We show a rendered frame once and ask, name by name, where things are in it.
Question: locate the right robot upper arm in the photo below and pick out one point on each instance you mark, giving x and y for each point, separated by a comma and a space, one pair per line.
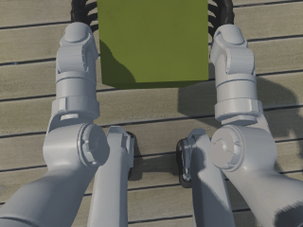
247, 157

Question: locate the robot right hand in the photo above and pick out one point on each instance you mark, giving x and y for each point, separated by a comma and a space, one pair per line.
224, 15

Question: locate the robot left hand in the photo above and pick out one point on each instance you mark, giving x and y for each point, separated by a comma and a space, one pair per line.
79, 13

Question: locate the robot right forearm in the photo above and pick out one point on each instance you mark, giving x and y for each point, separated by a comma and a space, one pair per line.
235, 80

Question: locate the left robot thigh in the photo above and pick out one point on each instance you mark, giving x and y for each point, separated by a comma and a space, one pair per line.
109, 202

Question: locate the robot right shin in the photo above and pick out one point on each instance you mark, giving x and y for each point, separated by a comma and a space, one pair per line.
186, 174

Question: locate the left robot upper arm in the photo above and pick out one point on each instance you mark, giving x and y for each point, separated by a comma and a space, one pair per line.
73, 155

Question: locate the robot left forearm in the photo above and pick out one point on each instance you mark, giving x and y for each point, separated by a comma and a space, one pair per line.
76, 79

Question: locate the carton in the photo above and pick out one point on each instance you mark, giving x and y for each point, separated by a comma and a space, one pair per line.
153, 44

